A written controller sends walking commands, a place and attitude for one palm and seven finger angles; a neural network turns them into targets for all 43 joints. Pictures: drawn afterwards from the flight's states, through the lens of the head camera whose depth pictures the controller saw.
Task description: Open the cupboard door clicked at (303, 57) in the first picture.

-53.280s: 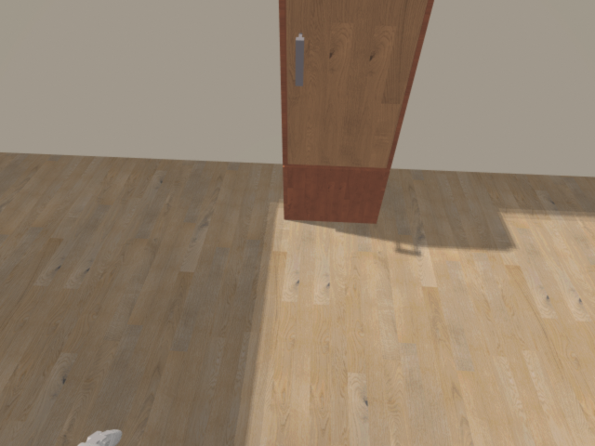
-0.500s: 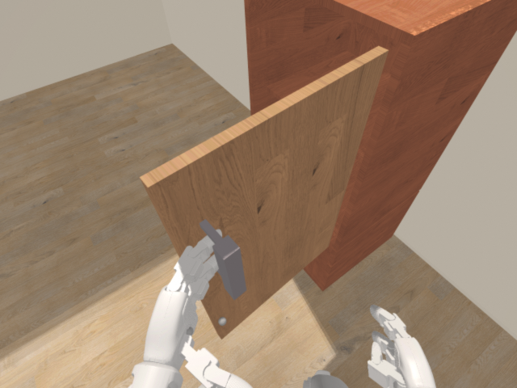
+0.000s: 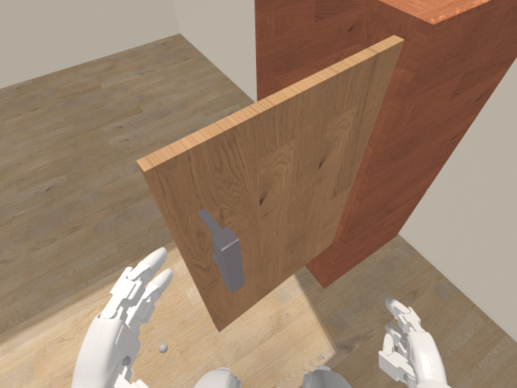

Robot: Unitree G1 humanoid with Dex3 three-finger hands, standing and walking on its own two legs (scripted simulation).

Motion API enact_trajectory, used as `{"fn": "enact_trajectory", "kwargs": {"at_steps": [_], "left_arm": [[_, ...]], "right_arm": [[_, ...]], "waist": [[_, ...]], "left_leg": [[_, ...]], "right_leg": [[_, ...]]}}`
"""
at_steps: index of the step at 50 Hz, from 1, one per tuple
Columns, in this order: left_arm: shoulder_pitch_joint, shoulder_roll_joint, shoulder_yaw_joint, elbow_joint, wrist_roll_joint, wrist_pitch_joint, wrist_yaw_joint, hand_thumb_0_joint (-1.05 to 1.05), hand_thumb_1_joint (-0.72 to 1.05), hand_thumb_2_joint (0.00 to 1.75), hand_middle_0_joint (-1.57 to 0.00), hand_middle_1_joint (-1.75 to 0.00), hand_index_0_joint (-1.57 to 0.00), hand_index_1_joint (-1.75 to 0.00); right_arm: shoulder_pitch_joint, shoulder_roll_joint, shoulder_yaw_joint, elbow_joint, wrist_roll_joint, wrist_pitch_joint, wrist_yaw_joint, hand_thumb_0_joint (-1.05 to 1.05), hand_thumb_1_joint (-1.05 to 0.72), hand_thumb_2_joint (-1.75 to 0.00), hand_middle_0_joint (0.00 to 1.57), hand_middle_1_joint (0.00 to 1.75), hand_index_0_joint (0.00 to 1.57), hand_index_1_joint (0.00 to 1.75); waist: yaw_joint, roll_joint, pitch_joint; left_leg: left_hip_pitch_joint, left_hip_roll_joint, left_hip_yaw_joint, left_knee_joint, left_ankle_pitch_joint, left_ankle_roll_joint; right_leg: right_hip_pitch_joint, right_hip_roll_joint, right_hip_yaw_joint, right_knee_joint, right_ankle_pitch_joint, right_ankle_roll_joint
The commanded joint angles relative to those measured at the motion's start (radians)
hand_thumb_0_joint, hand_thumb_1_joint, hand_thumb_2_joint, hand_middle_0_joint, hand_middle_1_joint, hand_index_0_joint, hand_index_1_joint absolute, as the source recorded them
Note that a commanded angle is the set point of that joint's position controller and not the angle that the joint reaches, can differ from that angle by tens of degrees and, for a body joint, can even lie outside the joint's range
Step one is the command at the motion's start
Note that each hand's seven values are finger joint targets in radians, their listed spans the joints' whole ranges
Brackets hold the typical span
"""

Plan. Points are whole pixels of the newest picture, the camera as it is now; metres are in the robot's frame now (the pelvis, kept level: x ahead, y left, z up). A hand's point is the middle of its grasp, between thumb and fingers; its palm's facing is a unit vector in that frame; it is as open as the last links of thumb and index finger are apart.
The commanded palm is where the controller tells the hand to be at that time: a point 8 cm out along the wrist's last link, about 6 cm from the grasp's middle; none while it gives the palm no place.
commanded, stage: slide the hand sideways off the handle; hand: left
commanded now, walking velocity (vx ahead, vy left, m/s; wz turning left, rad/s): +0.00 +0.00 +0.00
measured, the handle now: (221, 251) +0.29 +0.08 +0.08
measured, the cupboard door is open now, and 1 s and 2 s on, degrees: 94 94 94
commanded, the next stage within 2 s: draw the hand back to the body in 0.10 s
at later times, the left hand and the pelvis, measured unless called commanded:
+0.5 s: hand (111, 341) +0.16 +0.17 +0.12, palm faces -0.06 -1.00 -0.04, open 16.3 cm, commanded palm +0.12 +0.23 +0.13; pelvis +0.00 +0.03 +0.01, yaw +0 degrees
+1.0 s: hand (34, 293) +0.19 +0.24 +0.17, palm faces +0.25 -0.89 -0.38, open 13.9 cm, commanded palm +0.14 +0.29 +0.20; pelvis +0.02 +0.03 +0.06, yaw +0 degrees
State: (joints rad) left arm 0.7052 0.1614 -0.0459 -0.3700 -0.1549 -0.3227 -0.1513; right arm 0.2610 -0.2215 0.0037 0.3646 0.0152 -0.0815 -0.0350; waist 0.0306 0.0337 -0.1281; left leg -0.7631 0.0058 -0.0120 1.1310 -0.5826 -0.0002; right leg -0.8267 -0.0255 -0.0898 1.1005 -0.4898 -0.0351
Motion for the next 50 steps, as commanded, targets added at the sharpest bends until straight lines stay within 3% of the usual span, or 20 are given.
{"fn": "enact_trajectory", "kwargs": {"at_steps": [1,5,10,11,16,20,22,27,29,31,35,36,37,38,39,42,45,50], "left_arm": [[0.058,0.077,0.067,-0.237,-0.048,-0.079,-0.046,0.0,-0.5,0.3,-0.15,-0.3,-0.15,-0.3],[0.063,0.072,0.058,-0.231,-0.071,-0.081,-0.089,0.0,-0.5,0.3,-0.15,-0.3,-0.15,-0.3],[0.019,0.063,0.036,-0.234,-0.064,-0.07,-0.076,0.0,-0.5,0.3,-0.15,-0.3,-0.15,-0.3],[0.006,0.105,0.075,-0.257,-0.058,-0.062,-0.06,0.0,-0.5,0.3,-0.15,-0.3,-0.15,-0.3],[0.052,0.15,0.146,-0.336,-0.058,-0.009,-0.013,0.0,-0.5,0.3,-0.15,-0.3,-0.15,-0.3],[0.022,0.091,0.083,-0.341,-0.076,0.043,-0.022,0.0,-0.5,0.3,-0.15,-0.3,-0.15,-0.3],[0.01,0.094,0.082,-0.308,-0.073,0.073,-0.03,0.0,-0.5,0.3,-0.15,-0.3,-0.15,-0.3],[0.019,0.155,0.154,-0.338,-0.061,0.124,-0.029,0.0,-0.5,0.3,-0.15,-0.3,-0.15,-0.3],[0.005,0.17,0.184,-0.375,-0.073,0.127,-0.024,0.0,-0.5,0.3,-0.15,-0.3,-0.15,-0.3],[-0.007,0.179,0.208,-0.389,-0.09,0.127,-0.02,0.0,-0.47,0.32,-0.15,-0.3,-0.15,-0.3],[-0.047,0.184,0.234,-0.383,-0.118,0.128,-0.039,0.0,-0.32,0.37,-0.16,-0.3,-0.16,-0.3],[-0.023,0.337,0.278,-0.43,0.051,0.184,0.11,0.0,-0.29,0.39,-0.16,-0.3,-0.16,-0.3],[-0.006,0.219,0.202,-0.46,0.066,0.219,0.169,0.0,-0.26,0.4,-0.16,-0.3,-0.16,-0.3],[-0.003,0.191,0.182,-0.434,0.076,0.24,0.198,0.0,-0.22,0.42,-0.16,-0.3,-0.16,-0.3],[-0.005,0.183,0.178,-0.42,0.089,0.253,0.22,0.0,-0.18,0.43,-0.16,-0.3,-0.16,-0.3],[-0.021,0.228,0.218,-0.402,0.115,0.268,0.261,0.0,-0.08,0.48,-0.16,-0.3,-0.16,-0.3],[-0.06,0.261,0.259,-0.397,0.126,0.263,0.284,0.0,0.02,0.52,-0.17,-0.3,-0.17,-0.3],[-0.112,0.286,0.307,-0.387,0.129,0.255,0.299,0.0,0.2,0.6,-0.18,-0.3,-0.18,-0.3]], "right_arm": [[-0.056,-0.094,-0.051,-0.173,0.007,-0.072,-0.018,0.0,-0.9,-0.9,0.2,0.3,0.2,0.3],[-0.057,-0.099,-0.051,-0.173,0.012,-0.081,-0.022,0.0,-0.9,-0.9,0.2,0.3,0.2,0.3],[-0.061,-0.108,-0.046,-0.18,0.011,-0.093,-0.021,0.0,-0.9,-0.9,0.2,0.3,0.2,0.3],[-0.065,-0.111,-0.049,-0.183,0.013,-0.09,-0.023,0.0,-0.9,-0.9,0.2,0.3,0.2,0.3],[-0.057,-0.099,-0.043,-0.199,0.023,-0.072,-0.032,0.0,-0.9,-0.9,0.2,0.3,0.2,0.3],[-0.061,-0.104,-0.026,-0.193,0.033,-0.084,-0.029,0.0,-0.9,-0.9,0.2,0.3,0.2,0.3],[-0.062,-0.114,-0.022,-0.182,0.034,-0.09,-0.031,0.0,-0.9,-0.9,0.2,0.3,0.2,0.3],[-0.064,-0.11,-0.015,-0.179,0.032,-0.102,-0.032,0.0,-0.9,-0.9,0.2,0.3,0.2,0.3],[-0.062,-0.108,-0.013,-0.174,0.034,-0.11,-0.031,0.0,-0.9,-0.9,0.2,0.3,0.2,0.3],[-0.065,-0.109,-0.008,-0.164,0.033,-0.119,-0.031,0.0,-0.9,-0.9,0.2,0.3,0.2,0.3],[-0.061,-0.117,-0.002,-0.132,0.041,-0.147,-0.033,0.0,-0.9,-0.9,0.2,0.3,0.2,0.3],[-0.046,-0.105,-0.009,-0.14,0.025,-0.125,-0.066,0.0,-0.9,-0.9,0.2,0.3,0.2,0.3],[-0.048,-0.091,0.005,-0.146,0.015,-0.12,-0.073,0.0,-0.9,-0.9,0.2,0.3,0.2,0.3],[-0.037,-0.091,0.004,-0.133,0.014,-0.117,-0.074,0.0,-0.9,-0.9,0.2,0.3,0.2,0.3],[-0.035,-0.091,0.006,-0.118,0.011,-0.111,-0.071,0.0,-0.9,-0.9,0.2,0.3,0.2,0.3],[-0.049,-0.099,0.004,-0.094,0.007,-0.101,-0.076,0.0,-0.9,-0.9,0.2,0.3,0.2,0.3],[-0.067,-0.1,0.008,-0.073,0.001,-0.106,-0.08,0.0,-0.9,-0.9,0.2,0.3,0.2,0.3],[-0.096,-0.099,0.015,-0.027,-0.002,-0.119,-0.08,0.0,-0.9,-0.9,0.2,0.3,0.2,0.3]], "waist": [[-0.018,-0.073,-0.17],[-0.026,-0.066,-0.139],[-0.027,-0.042,-0.101],[-0.016,-0.03,-0.112],[0.015,0.006,-0.183],[-0.016,0.021,-0.084],[-0.028,-0.03,-0.042],[0.002,0.003,-0.047],[0.009,0.032,-0.059],[0.015,0.022,-0.062],[0.002,0.038,-0.036],[0.053,0.055,-0.08],[0.018,0.073,-0.012],[0.01,0.051,0.013],[0.009,0.091,0.035],[0.014,0.004,0.026],[0.019,-0.007,0.019],[0.027,0.046,0.038]], "left_leg": [[-0.061,-0.035,-0.005,-0.121,0.255,0.016],[-0.058,-0.034,-0.011,-0.127,0.245,0.017],[-0.057,-0.029,-0.024,-0.143,0.182,0.017],[-0.047,-0.026,-0.025,-0.15,0.18,0.017],[0.026,-0.024,-0.026,-0.209,0.232,0.013],[0.073,-0.016,-0.045,-0.268,0.208,0.009],[0.067,-0.01,-0.053,-0.286,0.183,0.012],[0.11,-0.007,-0.053,-0.331,0.216,0.007],[0.144,-0.005,-0.054,-0.345,0.25,-0.001],[0.157,-0.004,-0.056,-0.357,0.276,-0.004],[0.2,0.001,-0.063,-0.381,0.295,-0.015],[0.205,0.021,-0.058,-0.445,0.287,-0.003],[0.208,0.011,-0.055,-0.459,0.292,-0.005],[0.207,0.017,-0.057,-0.463,0.297,-0.007],[0.22,0.02,-0.053,-0.471,0.317,-0.006],[0.283,0.026,-0.051,-0.493,0.41,-0.001],[0.337,0.024,-0.045,-0.539,0.409,0.002],[0.421,0.022,-0.037,-0.603,0.477,-0.002]], "right_leg": [[0.283,0.007,0.128,-0.203,0.214,0.014],[0.245,0.013,0.107,-0.201,0.182,0.014],[0.175,0.025,0.072,-0.19,0.052,0.005],[0.179,0.028,0.073,-0.193,0.041,0.001],[0.262,0.038,0.051,-0.199,0.119,-0.001],[0.237,0.046,0.016,-0.236,0.107,0.008],[0.238,0.047,0.012,-0.258,0.078,0.012],[0.297,0.043,0.006,-0.271,0.109,0.005],[0.314,0.046,0.001,-0.275,0.143,0.003],[0.338,0.05,-0.003,-0.283,0.167,0.002],[0.345,0.056,-0.01,-0.313,0.187,0.005],[0.42,0.032,0.051,-0.348,0.182,-0.007],[0.413,0.027,0.043,-0.369,0.184,-0.002],[0.414,0.023,0.037,-0.378,0.184,0.001],[0.428,0.019,0.038,-0.392,0.193,0.0],[0.483,0.021,0.032,-0.433,0.257,0.005],[0.543,0.017,0.033,-0.473,0.268,0.005],[0.615,0.011,0.038,-0.534,0.315,0.005]]}}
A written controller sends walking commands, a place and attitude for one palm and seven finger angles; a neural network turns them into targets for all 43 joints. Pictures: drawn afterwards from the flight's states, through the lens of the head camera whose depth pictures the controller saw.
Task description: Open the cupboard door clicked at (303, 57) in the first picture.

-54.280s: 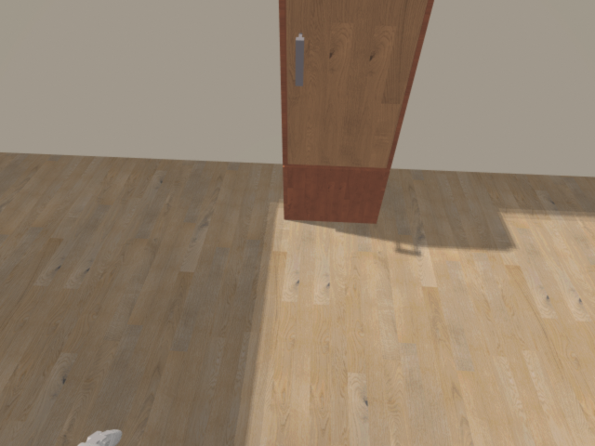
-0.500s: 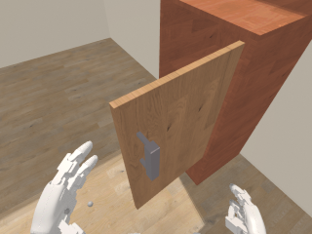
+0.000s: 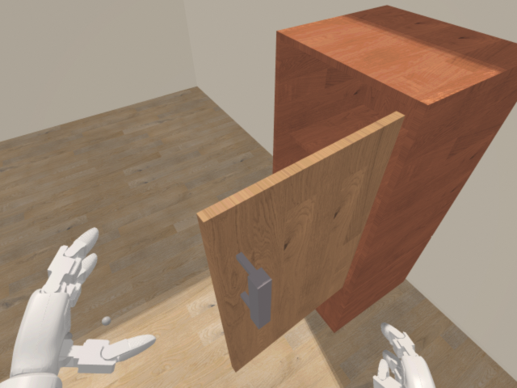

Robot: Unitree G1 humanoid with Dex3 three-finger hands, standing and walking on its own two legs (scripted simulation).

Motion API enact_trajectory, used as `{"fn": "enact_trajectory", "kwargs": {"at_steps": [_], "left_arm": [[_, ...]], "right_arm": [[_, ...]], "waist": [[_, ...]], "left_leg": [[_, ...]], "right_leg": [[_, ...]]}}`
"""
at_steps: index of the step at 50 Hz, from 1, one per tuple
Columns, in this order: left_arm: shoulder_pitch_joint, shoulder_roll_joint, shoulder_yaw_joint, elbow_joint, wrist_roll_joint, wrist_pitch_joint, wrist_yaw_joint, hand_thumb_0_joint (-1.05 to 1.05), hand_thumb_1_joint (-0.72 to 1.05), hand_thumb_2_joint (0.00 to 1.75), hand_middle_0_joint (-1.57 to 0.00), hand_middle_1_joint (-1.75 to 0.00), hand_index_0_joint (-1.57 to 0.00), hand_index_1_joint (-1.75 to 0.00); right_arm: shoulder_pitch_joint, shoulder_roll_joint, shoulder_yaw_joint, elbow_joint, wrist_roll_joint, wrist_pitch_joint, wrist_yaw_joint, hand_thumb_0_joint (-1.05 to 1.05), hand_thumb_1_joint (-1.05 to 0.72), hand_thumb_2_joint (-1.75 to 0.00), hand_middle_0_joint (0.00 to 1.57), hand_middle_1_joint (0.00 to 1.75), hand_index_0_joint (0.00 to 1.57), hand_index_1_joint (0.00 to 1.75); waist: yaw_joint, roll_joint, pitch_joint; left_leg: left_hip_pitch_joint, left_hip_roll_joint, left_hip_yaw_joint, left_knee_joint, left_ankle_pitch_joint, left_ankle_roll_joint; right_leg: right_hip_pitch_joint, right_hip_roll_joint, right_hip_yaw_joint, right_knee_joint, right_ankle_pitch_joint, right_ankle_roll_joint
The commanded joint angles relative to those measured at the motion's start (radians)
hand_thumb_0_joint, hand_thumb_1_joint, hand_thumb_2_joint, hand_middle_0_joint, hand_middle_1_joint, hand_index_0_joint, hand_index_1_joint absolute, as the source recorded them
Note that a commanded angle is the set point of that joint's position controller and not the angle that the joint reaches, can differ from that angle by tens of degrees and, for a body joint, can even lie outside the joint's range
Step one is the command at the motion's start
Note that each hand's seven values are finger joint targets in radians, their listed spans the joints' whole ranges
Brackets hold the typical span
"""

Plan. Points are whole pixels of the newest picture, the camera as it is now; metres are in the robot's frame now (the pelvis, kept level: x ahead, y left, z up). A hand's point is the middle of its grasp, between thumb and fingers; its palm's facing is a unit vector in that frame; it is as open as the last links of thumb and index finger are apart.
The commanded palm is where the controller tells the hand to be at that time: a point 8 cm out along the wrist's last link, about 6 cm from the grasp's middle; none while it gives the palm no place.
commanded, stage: draw the hand back to the body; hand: left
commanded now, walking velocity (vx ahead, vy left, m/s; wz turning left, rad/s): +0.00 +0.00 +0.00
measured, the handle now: (251, 290) +0.27 +0.05 +0.03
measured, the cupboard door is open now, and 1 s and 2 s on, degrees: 94 94 94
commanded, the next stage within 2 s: step back with the hand held close in 0.78 s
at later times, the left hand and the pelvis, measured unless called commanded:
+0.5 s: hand (60, 254) +0.20 +0.25 +0.19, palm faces +0.47 -0.78 -0.42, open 8.1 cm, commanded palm +0.15 +0.28 +0.20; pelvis +0.01 -0.02 +0.02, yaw -1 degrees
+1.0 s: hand (55, 264) +0.19 +0.24 +0.19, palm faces +0.46 -0.78 -0.43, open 7.4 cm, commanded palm +0.13 +0.27 +0.20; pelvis -0.01 -0.02 +0.03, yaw -1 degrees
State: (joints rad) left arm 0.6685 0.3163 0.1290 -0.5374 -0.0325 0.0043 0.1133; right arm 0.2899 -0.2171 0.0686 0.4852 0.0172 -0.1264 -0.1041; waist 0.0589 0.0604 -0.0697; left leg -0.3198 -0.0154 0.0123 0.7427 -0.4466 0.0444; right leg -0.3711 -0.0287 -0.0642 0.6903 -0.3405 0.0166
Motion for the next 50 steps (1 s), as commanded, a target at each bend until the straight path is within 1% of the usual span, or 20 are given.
{"fn": "enact_trajectory", "kwargs": {"at_steps": [1,9,10,11,16,20,22,23,25,29,32,37,41,42,44,45,46,47,48,50], "left_arm": [[-0.087,0.142,0.149,-0.198,0.004,-0.07,0.037,0.0,0.23,0.62,-0.18,-0.3,-0.18,-0.3],[-0.15,0.167,0.228,-0.142,-0.007,-0.083,0.032,0.0,0.51,0.74,-0.19,-0.3,-0.19,-0.3],[-0.168,0.172,0.237,-0.157,-0.008,-0.088,0.03,0.0,0.55,0.75,-0.19,-0.3,-0.19,-0.3],[-0.179,0.188,0.257,-0.14,-0.008,-0.087,0.031,0.0,0.58,0.76,-0.19,-0.3,-0.19,-0.3],[-0.252,0.224,0.314,-0.143,-0.013,-0.096,0.029,0.0,0.76,0.84,-0.19,-0.3,-0.19,-0.3],[-0.298,0.238,0.35,-0.121,-0.022,-0.103,0.028,0.0,0.9,0.9,-0.2,-0.3,-0.2,-0.3],[-0.261,0.187,0.313,-0.064,-0.026,-0.096,0.017,0.0,0.9,0.9,-0.2,-0.3,-0.2,-0.3],[-0.255,0.177,0.3,-0.064,-0.026,-0.096,0.012,0.0,0.9,0.9,-0.2,-0.3,-0.2,-0.3],[-0.24,0.168,0.291,-0.04,-0.029,-0.094,0.005,0.0,0.9,0.9,-0.2,-0.3,-0.2,-0.3],[-0.273,0.208,0.313,-0.1,-0.024,-0.105,0.007,0.0,0.9,0.9,-0.2,-0.3,-0.2,-0.3],[-0.286,0.239,0.34,-0.131,-0.023,-0.114,0.015,0.0,0.9,0.9,-0.2,-0.3,-0.2,-0.3],[-0.292,0.223,0.327,-0.109,-0.021,-0.114,0.018,0.0,0.9,0.9,-0.2,-0.3,-0.2,-0.3],[-0.297,0.199,0.306,-0.067,-0.02,-0.115,0.013,0.0,0.9,0.9,-0.2,-0.3,-0.2,-0.3],[-0.297,0.191,0.298,-0.071,-0.02,-0.117,0.012,0.0,0.9,0.9,-0.2,-0.3,-0.2,-0.3],[-0.284,0.19,0.301,-0.055,-0.022,-0.119,0.011,0.0,0.9,0.9,-0.2,-0.3,-0.2,-0.3],[-0.38,0.225,0.319,-0.078,-0.021,-0.125,0.016,0.0,0.9,0.9,-0.2,-0.3,-0.2,-0.3],[-0.542,0.383,0.475,-0.1,-0.008,-0.18,0.031,0.0,0.9,0.9,-0.2,-0.3,-0.2,-0.3],[-0.404,0.29,0.412,-0.017,-0.013,-0.187,0.019,0.0,0.9,0.9,-0.2,-0.3,-0.2,-0.3],[-0.295,0.251,0.383,0.022,-0.014,-0.179,0.012,0.0,0.9,0.9,-0.2,-0.3,-0.2,-0.3],[-0.241,0.224,0.351,-0.018,-0.013,-0.186,0.004,0.0,0.9,0.9,-0.2,-0.3,-0.2,-0.3]], "right_arm": [[-0.137,-0.107,-0.05,-0.136,-0.003,-0.075,-0.012,0.0,-0.9,-0.9,0.2,0.3,0.2,0.3],[-0.175,-0.108,-0.059,-0.077,-0.01,-0.072,-0.006,0.0,-0.9,-0.9,0.2,0.3,0.2,0.3],[-0.175,-0.11,-0.061,-0.073,-0.011,-0.072,-0.005,0.0,-0.9,-0.9,0.2,0.3,0.2,0.3],[-0.186,-0.112,-0.061,-0.064,-0.012,-0.07,-0.005,0.0,-0.9,-0.9,0.2,0.3,0.2,0.3],[-0.2,-0.114,-0.065,-0.042,-0.014,-0.062,0.001,0.0,-0.9,-0.9,0.2,0.3,0.2,0.3],[-0.209,-0.11,-0.068,-0.029,-0.015,-0.053,0.006,0.0,-0.9,-0.9,0.2,0.3,0.2,0.3],[-0.212,-0.109,-0.068,-0.023,-0.017,-0.045,0.011,0.0,-0.9,-0.9,0.2,0.3,0.2,0.3],[-0.211,-0.113,-0.072,-0.023,-0.015,-0.041,0.015,0.0,-0.9,-0.9,0.2,0.3,0.2,0.3],[-0.215,-0.115,-0.078,-0.023,-0.016,-0.031,0.019,0.0,-0.9,-0.9,0.2,0.3,0.2,0.3],[-0.228,-0.118,-0.082,-0.029,-0.018,-0.026,0.018,0.0,-0.9,-0.9,0.2,0.3,0.2,0.3],[-0.234,-0.112,-0.078,-0.025,-0.02,-0.036,0.014,0.0,-0.9,-0.9,0.2,0.3,0.2,0.3],[-0.237,-0.107,-0.076,-0.012,-0.018,-0.046,0.011,0.0,-0.9,-0.9,0.2,0.3,0.2,0.3],[-0.24,-0.111,-0.079,-0.002,-0.016,-0.047,0.012,0.0,-0.9,-0.9,0.2,0.3,0.2,0.3],[-0.238,-0.11,-0.079,-0.002,-0.016,-0.047,0.015,0.0,-0.9,-0.9,0.2,0.3,0.2,0.3],[-0.239,-0.11,-0.081,-0.002,-0.016,-0.047,0.016,0.0,-0.9,-0.9,0.2,0.3,0.2,0.3],[-0.244,-0.114,-0.08,0.004,-0.016,-0.048,0.013,0.0,-0.9,-0.9,0.2,0.3,0.2,0.3],[-0.217,-0.113,-0.06,-0.039,-0.003,-0.032,0.014,0.0,-0.9,-0.9,0.2,0.3,0.2,0.3],[-0.213,-0.109,-0.075,-0.015,-0.011,-0.018,0.012,0.0,-0.9,-0.9,0.2,0.3,0.2,0.3],[-0.22,-0.115,-0.084,-0.019,-0.015,-0.006,0.015,0.0,-0.9,-0.9,0.2,0.3,0.2,0.3],[-0.231,-0.124,-0.088,-0.031,-0.023,0.013,0.019,0.0,-0.9,-0.9,0.2,0.3,0.2,0.3]], "waist": [[0.003,0.021,-0.008],[0.011,-0.032,0.006],[0.009,-0.011,-0.004],[0.016,-0.02,0.003],[0.019,0.025,-0.003],[0.018,0.009,0.008],[0.016,0.01,0.045],[0.014,0.006,0.037],[0.015,-0.038,0.042],[0.019,-0.034,-0.009],[0.024,0.016,-0.019],[0.018,0.024,0.032],[0.016,0.0,0.079],[0.013,0.007,0.076],[0.016,-0.027,0.071],[0.01,-0.024,0.052],[-0.04,0.024,0.172],[-0.039,-0.083,0.123],[-0.04,-0.115,0.097],[-0.044,-0.078,0.049]], "left_leg": [[-0.018,0.042,-0.059,-0.225,0.344,-0.046],[0.093,0.041,-0.032,-0.294,0.434,-0.035],[0.108,0.041,-0.03,-0.301,0.454,-0.036],[0.108,0.041,-0.031,-0.309,0.461,-0.035],[0.16,0.038,-0.02,-0.333,0.513,-0.033],[0.182,0.039,-0.016,-0.354,0.514,-0.031],[0.184,0.04,-0.011,-0.361,0.514,-0.029],[0.19,0.043,-0.01,-0.364,0.525,-0.028],[0.197,0.044,-0.005,-0.369,0.507,-0.021],[0.212,0.037,-0.003,-0.37,0.479,-0.015],[0.212,0.032,-0.005,-0.377,0.457,-0.019],[0.209,0.031,-0.005,-0.383,0.438,-0.02],[0.198,0.034,-0.01,-0.397,0.391,-0.02],[0.202,0.036,-0.01,-0.402,0.383,-0.02],[0.201,0.037,-0.011,-0.403,0.375,-0.016],[0.206,0.032,-0.007,-0.401,0.366,-0.013],[0.115,0.044,-0.041,-0.401,0.269,-0.007],[0.115,0.049,-0.057,-0.372,0.262,-0.002],[0.15,0.045,-0.046,-0.352,0.303,0.001],[0.157,0.046,-0.033,-0.344,0.344,-0.004]], "right_leg": [[0.178,0.014,0.013,-0.139,0.173,-0.049],[0.266,0.014,0.018,-0.22,0.276,-0.042],[0.276,0.013,0.021,-0.226,0.289,-0.042],[0.292,0.014,0.02,-0.236,0.301,-0.045],[0.326,0.014,0.032,-0.268,0.347,-0.046],[0.336,0.015,0.031,-0.287,0.355,-0.042],[0.329,0.012,0.029,-0.301,0.356,-0.041],[0.332,0.013,0.029,-0.302,0.359,-0.039],[0.333,0.015,0.03,-0.314,0.361,-0.035],[0.358,0.015,0.041,-0.319,0.357,-0.036],[0.37,0.011,0.05,-0.324,0.345,-0.04],[0.344,0.014,0.051,-0.342,0.322,-0.041],[0.32,0.019,0.046,-0.359,0.26,-0.042],[0.318,0.019,0.046,-0.357,0.251,-0.039],[0.32,0.02,0.045,-0.357,0.241,-0.038],[0.324,0.017,0.052,-0.364,0.239,-0.037],[0.225,-0.026,0.14,-0.404,0.239,-0.039],[0.22,-0.046,0.141,-0.416,0.234,-0.038],[0.211,-0.053,0.15,-0.423,0.263,-0.04],[0.217,-0.064,0.134,-0.401,0.309,-0.039]]}}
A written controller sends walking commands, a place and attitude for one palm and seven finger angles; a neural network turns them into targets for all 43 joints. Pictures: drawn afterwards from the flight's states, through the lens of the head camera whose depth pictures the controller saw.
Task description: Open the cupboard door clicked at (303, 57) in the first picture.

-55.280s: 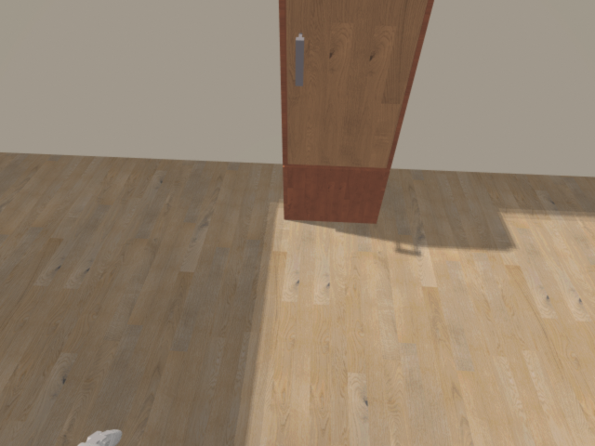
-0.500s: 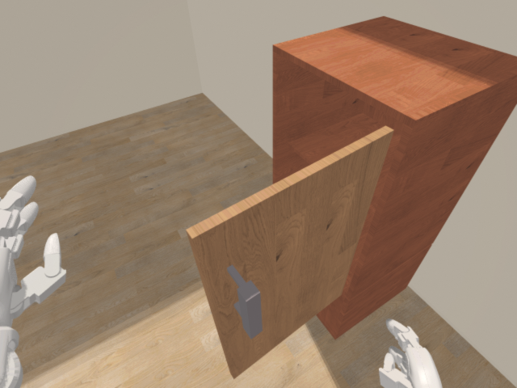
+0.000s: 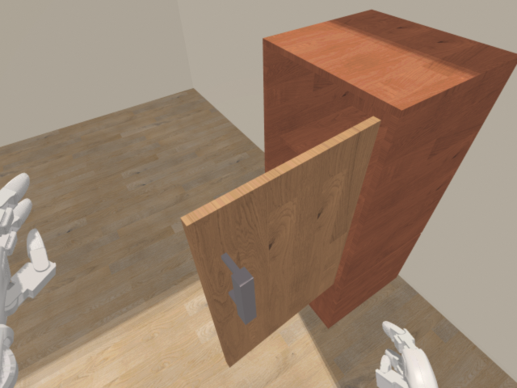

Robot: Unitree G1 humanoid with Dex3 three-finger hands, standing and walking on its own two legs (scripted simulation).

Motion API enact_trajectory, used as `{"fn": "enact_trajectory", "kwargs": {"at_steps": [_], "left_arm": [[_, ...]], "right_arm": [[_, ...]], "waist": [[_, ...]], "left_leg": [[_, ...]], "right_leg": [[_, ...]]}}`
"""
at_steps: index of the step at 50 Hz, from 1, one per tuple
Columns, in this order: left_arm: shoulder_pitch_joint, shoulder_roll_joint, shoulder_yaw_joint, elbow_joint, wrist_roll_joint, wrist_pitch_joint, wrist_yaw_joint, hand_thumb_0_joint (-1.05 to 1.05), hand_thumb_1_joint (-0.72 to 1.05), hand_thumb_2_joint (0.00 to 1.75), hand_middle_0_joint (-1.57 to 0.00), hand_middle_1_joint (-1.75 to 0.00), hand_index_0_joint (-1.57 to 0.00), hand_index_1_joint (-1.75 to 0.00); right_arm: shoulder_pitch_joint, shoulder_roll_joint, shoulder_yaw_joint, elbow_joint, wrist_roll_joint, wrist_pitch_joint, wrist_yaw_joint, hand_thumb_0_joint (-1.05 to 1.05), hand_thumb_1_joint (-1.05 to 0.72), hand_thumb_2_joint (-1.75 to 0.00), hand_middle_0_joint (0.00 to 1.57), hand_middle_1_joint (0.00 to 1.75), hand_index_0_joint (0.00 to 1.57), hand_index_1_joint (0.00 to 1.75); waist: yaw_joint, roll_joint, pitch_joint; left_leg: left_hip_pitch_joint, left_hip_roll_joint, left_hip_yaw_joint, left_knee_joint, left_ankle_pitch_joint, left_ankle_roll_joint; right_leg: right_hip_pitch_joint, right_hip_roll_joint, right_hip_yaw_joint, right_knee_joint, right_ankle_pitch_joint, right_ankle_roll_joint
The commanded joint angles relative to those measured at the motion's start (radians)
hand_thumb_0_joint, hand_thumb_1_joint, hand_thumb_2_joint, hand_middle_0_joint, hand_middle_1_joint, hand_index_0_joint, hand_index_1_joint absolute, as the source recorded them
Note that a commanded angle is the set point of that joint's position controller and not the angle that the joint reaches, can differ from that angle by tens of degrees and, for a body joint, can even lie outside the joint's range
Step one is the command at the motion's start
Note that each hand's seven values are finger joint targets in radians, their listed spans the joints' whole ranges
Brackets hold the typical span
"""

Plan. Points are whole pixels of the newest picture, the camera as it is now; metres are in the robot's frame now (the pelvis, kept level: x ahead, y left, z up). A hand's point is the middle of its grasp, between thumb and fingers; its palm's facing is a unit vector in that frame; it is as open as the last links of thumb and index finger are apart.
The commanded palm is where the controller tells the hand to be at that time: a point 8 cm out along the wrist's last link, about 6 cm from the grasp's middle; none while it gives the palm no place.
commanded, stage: step back with the hand held close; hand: left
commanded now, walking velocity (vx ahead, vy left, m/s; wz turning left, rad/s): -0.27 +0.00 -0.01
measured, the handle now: (237, 288) +0.28 +0.07 +0.00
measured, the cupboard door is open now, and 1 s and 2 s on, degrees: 94 94 94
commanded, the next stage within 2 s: stop stepping back and stand still in 1.04 s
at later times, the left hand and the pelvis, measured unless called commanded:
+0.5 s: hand (9, 328) +0.13 +0.28 +0.15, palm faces +0.43 -0.76 -0.49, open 7.4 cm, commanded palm +0.08 +0.32 +0.17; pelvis -0.07 +0.02 -0.02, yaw -1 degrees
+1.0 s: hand out of the picture +0.08 +0.28 +0.15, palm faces +0.39 -0.78 -0.48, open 7.4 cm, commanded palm +0.01 +0.31 +0.17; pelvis -0.14 +0.02 -0.01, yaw -2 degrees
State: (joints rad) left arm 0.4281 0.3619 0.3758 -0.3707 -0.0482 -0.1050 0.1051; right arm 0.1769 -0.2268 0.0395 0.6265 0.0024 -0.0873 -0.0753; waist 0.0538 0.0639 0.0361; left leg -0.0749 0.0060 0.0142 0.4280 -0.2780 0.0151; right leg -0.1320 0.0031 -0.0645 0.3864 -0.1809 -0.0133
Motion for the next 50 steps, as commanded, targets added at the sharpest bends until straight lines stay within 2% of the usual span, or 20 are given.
{"fn": "enact_trajectory", "kwargs": {"at_steps": [1,6,10,13,17,22,26,30,32,33,34,35,36,37,39,41,42,45,48,50], "left_arm": [[0.016,0.176,0.101,-0.223,0.004,-0.085,0.012,0.0,0.9,0.9,-0.2,-0.3,-0.2,-0.3],[0.118,0.235,0.165,-0.298,0.003,-0.093,0.033,0.0,0.9,0.9,-0.2,-0.3,-0.2,-0.3],[0.124,0.248,0.188,-0.329,0.002,-0.102,0.044,0.0,0.9,0.9,-0.2,-0.3,-0.2,-0.3],[0.124,0.243,0.19,-0.327,0.007,-0.109,0.049,0.0,0.9,0.9,-0.2,-0.3,-0.2,-0.3],[0.105,0.213,0.165,-0.3,0.018,-0.112,0.05,0.0,0.9,0.9,-0.2,-0.3,-0.2,-0.3],[0.038,0.206,0.152,-0.322,0.046,-0.131,0.054,0.0,0.9,0.9,-0.2,-0.3,-0.2,-0.3],[0.017,0.246,0.187,-0.325,0.055,-0.143,0.064,0.0,0.9,0.9,-0.2,-0.3,-0.2,-0.3],[0.022,0.241,0.17,-0.358,0.039,-0.156,0.078,0.0,0.9,0.9,-0.2,-0.3,-0.2,-0.3],[0.041,0.249,0.178,-0.384,0.032,-0.165,0.089,0.0,0.9,0.9,-0.2,-0.3,-0.2,-0.3],[0.051,0.248,0.184,-0.395,0.03,-0.17,0.091,0.0,0.9,0.9,-0.2,-0.3,-0.2,-0.3],[0.055,0.247,0.191,-0.42,0.031,-0.175,0.092,0.0,0.9,0.9,-0.2,-0.3,-0.2,-0.3],[0.062,0.246,0.216,-0.419,0.042,-0.177,0.094,0.0,0.9,0.9,-0.2,-0.3,-0.2,-0.3],[0.054,0.258,0.233,-0.42,0.052,-0.18,0.096,0.0,0.9,0.9,-0.2,-0.3,-0.2,-0.3],[0.035,0.273,0.24,-0.444,0.048,-0.181,0.096,0.0,0.9,0.9,-0.2,-0.3,-0.2,-0.3],[0.065,0.256,0.231,-0.399,0.044,-0.181,0.092,0.0,0.9,0.9,-0.2,-0.3,-0.2,-0.3],[0.124,0.242,0.229,-0.338,0.03,-0.172,0.093,0.0,0.9,0.9,-0.2,-0.3,-0.2,-0.3],[0.137,0.202,0.179,-0.355,0.022,-0.166,0.087,0.0,0.9,0.9,-0.2,-0.3,-0.2,-0.3],[0.119,0.193,0.137,-0.374,0.008,-0.152,0.071,0.0,0.9,0.9,-0.2,-0.3,-0.2,-0.3],[0.088,0.224,0.138,-0.419,-0.001,-0.155,0.056,0.0,0.9,0.9,-0.2,-0.3,-0.2,-0.3],[0.101,0.279,0.184,-0.447,-0.009,-0.166,0.043,0.0,0.9,0.9,-0.2,-0.3,-0.2,-0.3]], "right_arm": [[-0.121,-0.12,-0.063,-0.175,-0.01,-0.022,-0.011,0.0,-0.9,-0.9,0.2,0.3,0.2,0.3],[-0.119,-0.121,-0.079,-0.196,-0.011,0.006,-0.016,0.0,-0.9,-0.9,0.2,0.3,0.2,0.3],[-0.113,-0.113,-0.087,-0.218,0.0,0.018,-0.024,0.0,-0.9,-0.9,0.2,0.3,0.2,0.3],[-0.111,-0.12,-0.09,-0.224,-0.001,0.016,-0.031,0.0,-0.9,-0.9,0.2,0.3,0.2,0.3],[-0.105,-0.126,-0.092,-0.224,0.003,0.009,-0.032,0.0,-0.9,-0.9,0.2,0.3,0.2,0.3],[-0.089,-0.138,-0.093,-0.23,0.002,-0.006,-0.03,0.0,-0.9,-0.9,0.2,0.3,0.2,0.3],[-0.071,-0.139,-0.098,-0.225,-0.005,-0.01,-0.029,0.0,-0.9,-0.9,0.2,0.3,0.2,0.3],[-0.054,-0.117,-0.084,-0.207,-0.007,-0.015,-0.021,0.0,-0.9,-0.9,0.2,0.3,0.2,0.3],[-0.054,-0.117,-0.081,-0.2,-0.009,-0.018,-0.024,0.0,-0.9,-0.9,0.2,0.3,0.2,0.3],[-0.056,-0.126,-0.08,-0.204,-0.009,-0.021,-0.027,0.0,-0.9,-0.9,0.2,0.3,0.2,0.3],[-0.062,-0.136,-0.082,-0.215,-0.01,-0.026,-0.031,0.0,-0.9,-0.9,0.2,0.3,0.2,0.3],[-0.07,-0.147,-0.086,-0.219,-0.014,-0.032,-0.035,0.0,-0.9,-0.9,0.2,0.3,0.2,0.3],[-0.08,-0.133,-0.092,-0.217,-0.017,-0.038,-0.037,0.0,-0.9,-0.9,0.2,0.3,0.2,0.3],[-0.064,-0.107,-0.096,-0.205,-0.022,-0.046,-0.034,0.0,-0.9,-0.9,0.2,0.3,0.2,0.3],[-0.065,-0.109,-0.11,-0.189,-0.018,-0.064,-0.022,0.0,-0.9,-0.9,0.2,0.3,0.2,0.3],[-0.058,-0.105,-0.109,-0.169,-0.016,-0.079,-0.018,0.0,-0.9,-0.9,0.2,0.3,0.2,0.3],[-0.047,-0.1,-0.105,-0.153,-0.017,-0.086,-0.008,0.0,-0.9,-0.9,0.2,0.3,0.2,0.3],[-0.05,-0.113,-0.097,-0.12,-0.025,-0.096,0.007,0.0,-0.9,-0.9,0.2,0.3,0.2,0.3],[-0.059,-0.12,-0.094,-0.095,-0.028,-0.094,0.016,0.0,-0.9,-0.9,0.2,0.3,0.2,0.3],[-0.08,-0.117,-0.093,-0.111,-0.025,-0.08,0.017,0.0,-0.9,-0.9,0.2,0.3,0.2,0.3]], "waist": [[-0.037,-0.014,-0.091],[-0.033,0.001,-0.212],[-0.038,-0.056,-0.195],[-0.035,-0.003,-0.171],[-0.037,0.01,-0.122],[-0.046,0.0,-0.055],[-0.05,-0.088,-0.038],[-0.06,-0.147,-0.074],[-0.062,-0.092,-0.105],[-0.064,-0.025,-0.098],[-0.063,0.07,-0.094],[-0.056,0.205,-0.095],[-0.049,0.267,-0.102],[-0.057,0.181,-0.117],[-0.057,0.069,-0.12],[-0.051,0.078,-0.11],[-0.058,0.095,-0.109],[-0.057,0.143,-0.164],[-0.038,0.147,-0.284],[-0.023,0.072,-0.343]], "left_leg": [[-0.091,0.029,-0.038,-0.038,0.209,0.021],[-0.147,0.051,-0.054,-0.029,0.31,0.015],[-0.202,0.06,-0.068,-0.025,0.263,0.019],[-0.272,0.08,-0.097,-0.062,0.238,0.027],[-0.405,0.107,-0.111,-0.098,0.057,0.057],[-0.6,0.112,-0.135,-0.113,-0.298,0.091],[-0.557,0.067,-0.117,0.012,-0.346,0.079],[-0.309,0.016,-0.07,0.219,-0.227,0.036],[-0.266,0.029,-0.089,0.176,-0.214,0.035],[-0.302,0.058,-0.136,0.091,-0.257,0.047],[-0.418,0.119,-0.217,-0.048,-0.35,0.072],[-0.611,0.224,-0.349,-0.232,-0.479,0.116],[-0.684,0.297,-0.435,-0.32,-0.49,0.149],[-0.604,0.311,-0.423,-0.299,-0.345,0.16],[-0.494,0.302,-0.361,-0.209,-0.189,0.166],[-0.37,0.261,-0.292,-0.169,-0.052,0.145],[-0.291,0.242,-0.28,-0.174,0.002,0.126],[-0.146,0.223,-0.265,-0.193,0.145,0.094],[0.038,0.206,-0.218,-0.092,0.547,0.072],[0.095,0.173,-0.146,-0.017,0.641,0.057]], "right_leg": [[0.004,-0.097,0.122,-0.07,0.191,-0.011],[0.079,-0.094,0.11,0.03,0.315,-0.008],[0.045,-0.088,0.123,0.06,0.292,-0.002],[0.059,-0.065,0.106,0.117,0.264,0.006],[0.084,-0.054,0.114,0.169,0.185,0.018],[0.104,-0.059,0.151,0.193,0.027,0.016],[-0.035,-0.107,0.24,0.063,-0.189,-0.01],[-0.311,-0.196,0.279,-0.075,-0.378,-0.06],[-0.329,-0.182,0.226,-0.037,-0.355,-0.053],[-0.308,-0.143,0.193,0.028,-0.335,-0.034],[-0.215,-0.081,0.144,0.153,-0.299,-0.004],[-0.035,0.006,0.085,0.396,-0.186,0.028],[0.03,0.049,0.072,0.598,-0.149,0.04],[-0.041,0.04,0.104,0.682,-0.2,0.032],[-0.112,0.042,0.128,0.66,-0.261,0.026],[-0.152,0.027,0.098,0.496,-0.281,0.025],[-0.192,0.032,0.072,0.413,-0.31,0.025],[-0.167,0.049,0.05,0.197,-0.305,0.016],[-0.123,0.042,0.062,0.0,-0.114,0.01],[-0.094,0.022,0.073,-0.044,0.072,0.015]]}}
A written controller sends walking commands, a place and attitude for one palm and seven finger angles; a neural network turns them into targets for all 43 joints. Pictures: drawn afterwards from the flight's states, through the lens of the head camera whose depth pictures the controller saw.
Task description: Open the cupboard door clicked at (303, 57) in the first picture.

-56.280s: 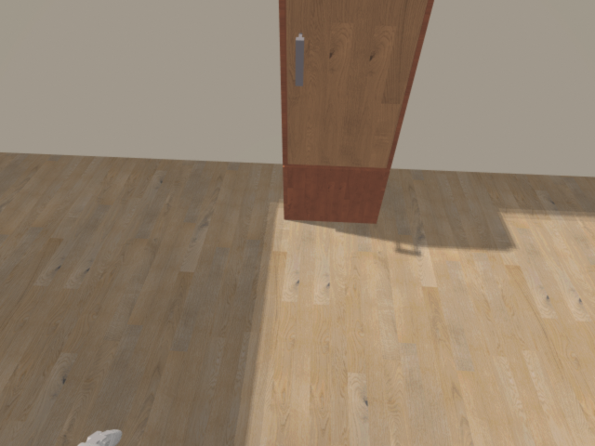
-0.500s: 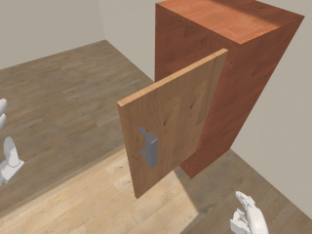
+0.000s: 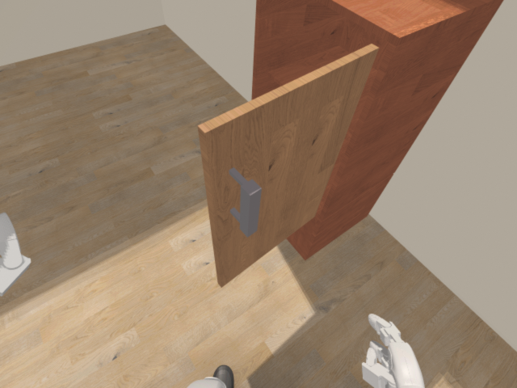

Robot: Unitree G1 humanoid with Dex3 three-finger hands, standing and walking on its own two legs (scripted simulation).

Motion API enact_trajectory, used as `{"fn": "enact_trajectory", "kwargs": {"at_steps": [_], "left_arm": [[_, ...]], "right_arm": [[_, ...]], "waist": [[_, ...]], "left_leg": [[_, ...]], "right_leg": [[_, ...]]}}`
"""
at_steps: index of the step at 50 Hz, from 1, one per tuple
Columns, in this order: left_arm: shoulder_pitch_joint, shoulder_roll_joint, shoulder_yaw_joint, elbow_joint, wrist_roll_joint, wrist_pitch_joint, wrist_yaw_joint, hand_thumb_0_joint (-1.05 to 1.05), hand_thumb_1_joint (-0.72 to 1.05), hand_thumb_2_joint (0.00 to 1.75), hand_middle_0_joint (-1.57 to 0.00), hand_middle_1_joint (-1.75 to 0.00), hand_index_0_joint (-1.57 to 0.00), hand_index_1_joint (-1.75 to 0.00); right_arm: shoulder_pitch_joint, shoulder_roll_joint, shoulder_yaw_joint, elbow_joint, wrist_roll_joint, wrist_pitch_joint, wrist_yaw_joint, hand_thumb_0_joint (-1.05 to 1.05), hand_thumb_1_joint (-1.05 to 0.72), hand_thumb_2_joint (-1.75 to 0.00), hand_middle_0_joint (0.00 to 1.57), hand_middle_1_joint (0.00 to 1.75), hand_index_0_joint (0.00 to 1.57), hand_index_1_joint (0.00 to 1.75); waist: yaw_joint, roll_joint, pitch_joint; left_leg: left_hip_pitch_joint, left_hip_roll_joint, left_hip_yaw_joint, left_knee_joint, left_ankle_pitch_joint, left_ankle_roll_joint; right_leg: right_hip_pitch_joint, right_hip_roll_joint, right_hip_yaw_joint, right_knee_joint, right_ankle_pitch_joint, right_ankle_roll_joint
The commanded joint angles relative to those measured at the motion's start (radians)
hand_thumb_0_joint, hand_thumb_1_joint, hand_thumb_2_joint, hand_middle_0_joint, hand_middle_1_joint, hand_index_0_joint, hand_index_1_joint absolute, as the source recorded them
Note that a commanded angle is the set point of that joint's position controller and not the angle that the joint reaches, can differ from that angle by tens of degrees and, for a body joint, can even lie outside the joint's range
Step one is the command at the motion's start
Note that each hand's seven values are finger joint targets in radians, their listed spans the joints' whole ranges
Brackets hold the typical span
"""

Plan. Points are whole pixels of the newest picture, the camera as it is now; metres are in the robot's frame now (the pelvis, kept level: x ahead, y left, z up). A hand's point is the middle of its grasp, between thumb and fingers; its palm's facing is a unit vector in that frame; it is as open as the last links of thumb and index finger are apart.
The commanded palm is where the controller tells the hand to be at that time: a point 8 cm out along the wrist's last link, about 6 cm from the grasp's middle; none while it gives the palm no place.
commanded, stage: step back with the hand held close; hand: left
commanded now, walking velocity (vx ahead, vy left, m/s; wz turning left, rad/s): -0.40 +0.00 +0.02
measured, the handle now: (242, 202) +0.41 +0.07 +0.01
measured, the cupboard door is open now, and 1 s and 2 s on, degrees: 94 94 94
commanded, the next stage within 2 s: stop stepping back and stand still in 0.04 s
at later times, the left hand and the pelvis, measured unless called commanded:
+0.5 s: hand out of the picture +0.07 +0.24 +0.15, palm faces +0.39 -0.80 -0.45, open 7.4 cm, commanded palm +0.01 +0.29 +0.18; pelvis -0.13 -0.01 +0.00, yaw +1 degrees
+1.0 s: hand out of the picture -0.01 +0.26 +0.17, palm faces +0.42 -0.76 -0.50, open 7.4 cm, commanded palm -0.06 +0.30 +0.18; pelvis -0.19 +0.00 +0.00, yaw +1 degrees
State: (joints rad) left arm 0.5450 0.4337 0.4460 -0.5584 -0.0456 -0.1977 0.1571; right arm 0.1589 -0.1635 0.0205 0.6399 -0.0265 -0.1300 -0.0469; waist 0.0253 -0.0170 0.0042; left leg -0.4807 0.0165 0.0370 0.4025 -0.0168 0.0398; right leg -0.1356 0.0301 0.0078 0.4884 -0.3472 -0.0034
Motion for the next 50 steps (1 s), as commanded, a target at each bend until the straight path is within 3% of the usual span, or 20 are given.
{"fn": "enact_trajectory", "kwargs": {"at_steps": [1,3,5,7,10,12,14,17,21,23,25,28,31,33,35,36,38,42,47,50], "left_arm": [[0.024,0.255,0.162,-0.256,-0.014,-0.08,-0.01,0.0,0.9,0.9,-0.2,-0.3,-0.2,-0.3],[0.021,0.274,0.198,-0.267,-0.036,-0.091,-0.016,0.0,0.9,0.9,-0.2,-0.3,-0.2,-0.3],[0.058,0.287,0.232,-0.239,-0.047,-0.09,-0.019,0.0,0.9,0.9,-0.2,-0.3,-0.2,-0.3],[0.128,0.292,0.255,-0.177,-0.036,-0.076,-0.016,0.0,0.9,0.9,-0.2,-0.3,-0.2,-0.3],[0.127,0.217,0.188,-0.142,-0.024,-0.034,-0.013,0.0,0.9,0.9,-0.2,-0.3,-0.2,-0.3],[0.064,0.18,0.128,-0.131,-0.029,-0.018,-0.005,0.0,0.9,0.9,-0.2,-0.3,-0.2,-0.3],[-0.005,0.163,0.076,-0.124,-0.019,-0.022,0.0,0.0,0.9,0.9,-0.2,-0.3,-0.2,-0.3],[-0.092,0.17,0.062,-0.12,0.001,-0.016,0.009,0.0,0.9,0.9,-0.2,-0.3,-0.2,-0.3],[-0.072,0.21,0.1,-0.206,0.023,-0.02,0.018,0.0,0.9,0.9,-0.2,-0.3,-0.2,-0.3],[-0.014,0.209,0.108,-0.22,0.027,-0.026,0.013,0.0,0.9,0.9,-0.2,-0.3,-0.2,-0.3],[-0.01,0.217,0.123,-0.237,0.023,-0.037,0.015,0.0,0.9,0.9,-0.2,-0.3,-0.2,-0.3],[-0.038,0.179,0.131,-0.135,0.023,-0.045,0.019,0.0,0.9,0.9,-0.2,-0.3,-0.2,-0.3],[-0.12,0.129,0.061,-0.034,0.026,-0.043,0.022,0.0,0.9,0.9,-0.2,-0.3,-0.2,-0.3],[-0.119,0.129,0.063,-0.04,0.033,-0.061,0.024,0.0,0.9,0.9,-0.2,-0.3,-0.2,-0.3],[-0.121,0.163,0.094,-0.063,0.039,-0.069,0.027,0.0,0.9,0.9,-0.2,-0.3,-0.2,-0.3],[-0.095,0.192,0.119,-0.068,0.034,-0.072,0.016,0.0,0.9,0.9,-0.2,-0.3,-0.2,-0.3],[-0.122,0.155,0.08,-0.135,0.054,-0.074,0.011,0.0,0.9,0.9,-0.2,-0.3,-0.2,-0.3],[-0.071,0.154,0.071,-0.152,0.063,-0.078,0.013,0.0,0.9,0.9,-0.2,-0.3,-0.2,-0.3],[-0.045,0.164,0.1,-0.046,0.028,-0.069,0.01,0.0,0.9,0.9,-0.2,-0.3,-0.2,-0.3],[-0.062,0.151,0.088,-0.031,0.02,-0.059,0.008,0.0,0.9,0.9,-0.2,-0.3,-0.2,-0.3]], "right_arm": [[-0.073,-0.173,-0.07,-0.132,0.003,-0.032,-0.012,0.0,-0.9,-0.9,0.2,0.3,0.2,0.3],[-0.112,-0.154,-0.065,-0.17,0.021,-0.012,-0.013,0.0,-0.9,-0.9,0.2,0.3,0.2,0.3],[-0.137,-0.147,-0.058,-0.203,0.05,-0.002,-0.024,0.0,-0.9,-0.9,0.2,0.3,0.2,0.3],[-0.162,-0.14,-0.049,-0.221,0.062,0.009,-0.028,0.0,-0.9,-0.9,0.2,0.3,0.2,0.3],[-0.112,-0.137,-0.033,-0.193,0.034,0.028,-0.038,0.0,-0.9,-0.9,0.2,0.3,0.2,0.3],[-0.085,-0.183,-0.042,-0.171,0.031,0.019,-0.054,0.0,-0.9,-0.9,0.2,0.3,0.2,0.3],[-0.021,-0.205,-0.061,-0.168,0.041,-0.008,-0.047,0.0,-0.9,-0.9,0.2,0.3,0.2,0.3],[-0.048,-0.191,-0.051,-0.165,0.011,-0.04,-0.047,0.0,-0.9,-0.9,0.2,0.3,0.2,0.3],[-0.083,-0.201,-0.056,-0.208,0.02,-0.039,-0.046,0.0,-0.9,-0.9,0.2,0.3,0.2,0.3],[-0.082,-0.179,-0.059,-0.228,0.013,-0.024,-0.036,0.0,-0.9,-0.9,0.2,0.3,0.2,0.3],[-0.059,-0.164,-0.071,-0.189,0.011,-0.011,-0.034,0.0,-0.9,-0.9,0.2,0.3,0.2,0.3],[-0.02,-0.143,-0.055,-0.159,0.011,-0.007,-0.035,0.0,-0.9,-0.9,0.2,0.3,0.2,0.3],[-0.025,-0.151,-0.051,-0.138,0.019,-0.026,-0.065,0.0,-0.9,-0.9,0.2,0.3,0.2,0.3],[-0.01,-0.189,-0.055,-0.143,0.017,-0.054,-0.07,0.0,-0.9,-0.9,0.2,0.3,0.2,0.3],[-0.006,-0.185,-0.056,-0.163,0.028,-0.067,-0.063,0.0,-0.9,-0.9,0.2,0.3,0.2,0.3],[-0.015,-0.17,-0.044,-0.133,0.017,-0.075,-0.061,0.0,-0.9,-0.9,0.2,0.3,0.2,0.3],[-0.029,-0.159,-0.042,-0.151,0.015,-0.084,-0.054,0.0,-0.9,-0.9,0.2,0.3,0.2,0.3],[-0.029,-0.166,-0.043,-0.154,0.015,-0.107,-0.041,0.0,-0.9,-0.9,0.2,0.3,0.2,0.3],[-0.01,-0.158,-0.061,-0.118,0.014,-0.086,-0.03,0.0,-0.9,-0.9,0.2,0.3,0.2,0.3],[-0.016,-0.149,-0.059,-0.114,0.017,-0.066,-0.036,0.0,-0.9,-0.9,0.2,0.3,0.2,0.3]], "waist": [[0.007,0.111,-0.332],[0.016,-0.005,-0.348],[0.018,-0.2,-0.293],[0.032,-0.18,-0.215],[-0.027,-0.003,-0.143],[-0.044,0.139,-0.143],[-0.029,0.188,-0.154],[-0.025,0.195,-0.08],[-0.012,0.163,-0.076],[-0.023,0.09,-0.047],[-0.018,-0.128,-0.007],[-0.043,-0.069,-0.03],[-0.047,0.042,0.04],[-0.025,0.236,0.049],[-0.007,0.139,-0.027],[-0.016,0.217,-0.054],[-0.018,0.211,-0.026],[-0.016,0.131,-0.036],[-0.03,-0.031,-0.072],[-0.035,-0.041,-0.054]], "left_leg": [[0.486,0.134,-0.131,0.04,0.379,0.024],[0.446,0.092,-0.037,0.108,0.289,0.004],[0.283,-0.007,0.026,0.254,-0.119,-0.027],[0.035,-0.038,-0.027,0.408,-0.386,-0.03],[0.139,-0.016,-0.006,0.242,-0.187,-0.032],[0.392,0.044,-0.057,0.052,0.275,-0.002],[0.466,0.186,-0.188,-0.022,0.4,0.044],[0.226,0.232,-0.337,-0.206,-0.103,0.081],[0.002,0.122,-0.197,-0.23,-0.593,0.024],[0.043,0.001,-0.086,-0.01,-0.527,-0.031],[0.197,-0.062,-0.056,0.512,-0.342,-0.065],[0.132,0.014,-0.083,0.507,-0.344,-0.048],[0.278,0.012,-0.043,0.096,-0.327,-0.038],[0.166,0.13,-0.253,-0.137,-0.48,0.019],[0.092,0.192,-0.304,-0.158,-0.444,0.051],[0.068,0.173,-0.302,-0.235,-0.569,0.041],[0.015,0.191,-0.344,-0.287,-0.628,0.055],[0.044,0.123,-0.213,-0.17,-0.477,0.04],[0.252,0.007,-0.084,0.122,-0.248,-0.031],[0.313,-0.005,-0.066,0.188,-0.247,-0.035]], "right_leg": [[-0.069,-0.03,0.014,-0.129,0.388,0.006],[-0.05,-0.098,0.05,-0.105,0.612,0.025],[-0.033,-0.2,0.065,-0.115,0.953,0.064],[0.018,-0.289,0.116,-0.077,1.08,0.021],[-0.041,-0.228,0.096,-0.035,0.87,-0.059],[-0.166,-0.104,0.007,0.035,0.596,0.02],[-0.226,-0.026,0.016,0.13,-0.009,0.044],[-0.136,-0.016,0.035,0.22,-0.155,0.018],[0.098,-0.007,-0.01,0.011,-0.048,-0.013],[-0.035,-0.089,0.109,-0.188,-0.229,-0.065],[-0.409,-0.344,0.427,-0.403,-0.459,-0.188],[-0.311,-0.29,0.222,-0.265,-0.108,-0.149],[-0.353,-0.156,0.086,-0.181,-0.228,-0.051],[-0.242,-0.052,0.053,-0.002,-0.099,-0.006],[-0.081,-0.008,-0.001,0.081,0.064,0.024],[-0.066,-0.008,-0.004,0.136,0.006,0.024],[-0.022,-0.003,0.005,0.2,0.005,0.028],[0.054,-0.019,0.008,-0.01,0.1,0.018],[-0.166,-0.152,0.219,-0.247,-0.02,-0.06],[-0.278,-0.172,0.202,-0.274,-0.115,-0.075]]}}
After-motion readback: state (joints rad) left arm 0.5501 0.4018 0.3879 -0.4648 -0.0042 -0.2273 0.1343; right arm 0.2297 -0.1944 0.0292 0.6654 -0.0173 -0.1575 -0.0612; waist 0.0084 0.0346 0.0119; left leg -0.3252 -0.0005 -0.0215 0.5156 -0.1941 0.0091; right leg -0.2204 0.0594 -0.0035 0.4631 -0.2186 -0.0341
